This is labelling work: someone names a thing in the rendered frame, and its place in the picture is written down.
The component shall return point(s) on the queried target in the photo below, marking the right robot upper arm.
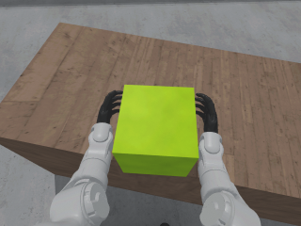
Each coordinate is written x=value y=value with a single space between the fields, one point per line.
x=221 y=209

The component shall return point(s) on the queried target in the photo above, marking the robot left hand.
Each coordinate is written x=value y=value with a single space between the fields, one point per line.
x=106 y=112

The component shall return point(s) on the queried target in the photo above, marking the left robot forearm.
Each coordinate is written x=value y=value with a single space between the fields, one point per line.
x=96 y=162

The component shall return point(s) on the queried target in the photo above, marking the right robot forearm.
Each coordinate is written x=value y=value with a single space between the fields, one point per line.
x=212 y=173

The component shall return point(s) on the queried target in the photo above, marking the carton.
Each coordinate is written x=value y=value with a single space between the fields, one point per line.
x=157 y=130

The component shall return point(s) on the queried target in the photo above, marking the pedestal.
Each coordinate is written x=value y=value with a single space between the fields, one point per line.
x=47 y=115

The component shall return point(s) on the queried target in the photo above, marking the left robot upper arm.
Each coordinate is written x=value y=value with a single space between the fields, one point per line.
x=82 y=205

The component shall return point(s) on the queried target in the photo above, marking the robot right hand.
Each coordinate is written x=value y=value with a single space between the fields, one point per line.
x=209 y=115

